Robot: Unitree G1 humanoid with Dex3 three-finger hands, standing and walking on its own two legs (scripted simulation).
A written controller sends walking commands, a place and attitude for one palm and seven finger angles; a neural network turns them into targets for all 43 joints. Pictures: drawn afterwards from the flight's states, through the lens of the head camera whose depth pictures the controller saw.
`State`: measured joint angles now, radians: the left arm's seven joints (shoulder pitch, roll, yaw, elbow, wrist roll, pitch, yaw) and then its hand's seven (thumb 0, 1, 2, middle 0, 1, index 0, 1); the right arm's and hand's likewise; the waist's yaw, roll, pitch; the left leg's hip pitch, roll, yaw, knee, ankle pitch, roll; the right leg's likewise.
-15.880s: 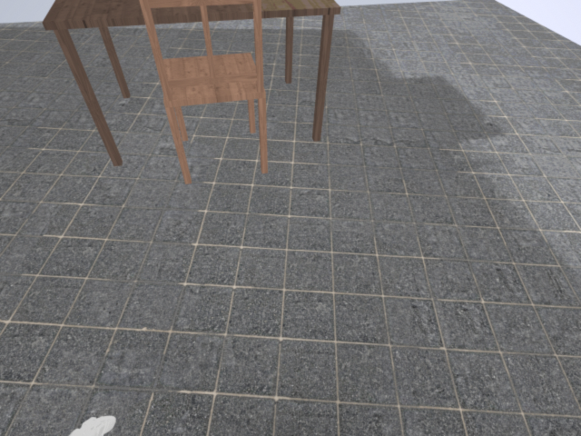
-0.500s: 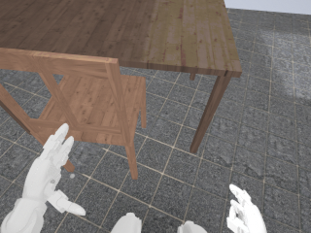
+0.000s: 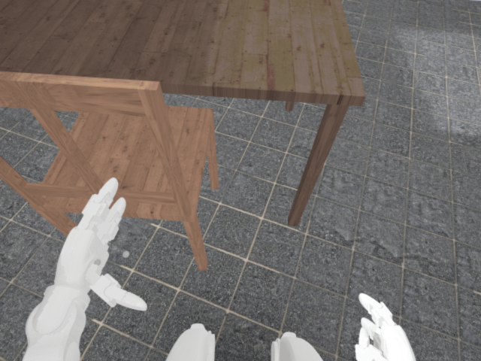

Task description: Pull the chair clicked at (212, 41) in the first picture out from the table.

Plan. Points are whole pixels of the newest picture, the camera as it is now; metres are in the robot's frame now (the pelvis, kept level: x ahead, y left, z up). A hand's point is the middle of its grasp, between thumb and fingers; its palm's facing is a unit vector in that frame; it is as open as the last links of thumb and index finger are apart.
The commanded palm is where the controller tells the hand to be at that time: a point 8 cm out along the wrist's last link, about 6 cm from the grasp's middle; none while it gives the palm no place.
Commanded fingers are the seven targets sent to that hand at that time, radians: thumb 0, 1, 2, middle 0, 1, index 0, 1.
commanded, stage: aim the fingers beside a spindle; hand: left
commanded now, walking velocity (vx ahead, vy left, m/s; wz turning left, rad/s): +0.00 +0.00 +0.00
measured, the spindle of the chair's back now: (74, 156) +0.48 +0.35 +0.00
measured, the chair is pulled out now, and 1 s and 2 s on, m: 0.00 0.00 0.00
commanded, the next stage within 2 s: none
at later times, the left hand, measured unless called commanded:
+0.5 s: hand (149, 250) +0.29 +0.16 +0.01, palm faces -0.09 -1.00 -0.04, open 16.9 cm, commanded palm +0.28 +0.22 +0.02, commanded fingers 0.00 -0.50 0.30 -0.06 -0.08 -0.06 -0.08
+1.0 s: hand (164, 237) +0.31 +0.14 +0.00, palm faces -0.07 -1.00 -0.06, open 16.9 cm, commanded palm +0.30 +0.20 +0.01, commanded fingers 0.00 -0.50 0.30 -0.06 -0.08 -0.06 -0.08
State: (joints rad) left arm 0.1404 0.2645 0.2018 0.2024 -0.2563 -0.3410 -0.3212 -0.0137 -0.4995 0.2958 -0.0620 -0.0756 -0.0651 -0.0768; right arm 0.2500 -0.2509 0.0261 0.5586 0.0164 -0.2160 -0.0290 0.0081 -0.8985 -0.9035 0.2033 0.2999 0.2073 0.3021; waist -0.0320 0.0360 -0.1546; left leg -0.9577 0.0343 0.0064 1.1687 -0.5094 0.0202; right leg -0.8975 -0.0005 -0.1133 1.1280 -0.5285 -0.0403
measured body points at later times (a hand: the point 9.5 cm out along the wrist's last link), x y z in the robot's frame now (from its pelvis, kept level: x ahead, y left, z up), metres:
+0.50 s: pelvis +0.00 +0.00 -0.02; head +0.08 +0.00 +0.43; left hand +0.29 +0.22 +0.02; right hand +0.17 -0.23 -0.10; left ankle +0.03 +0.11 -0.65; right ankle +0.01 -0.10 -0.65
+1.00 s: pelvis -0.01 +0.00 -0.03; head +0.09 +0.00 +0.41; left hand +0.31 +0.20 +0.01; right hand +0.15 -0.24 -0.13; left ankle +0.03 +0.11 -0.65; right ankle +0.01 -0.10 -0.65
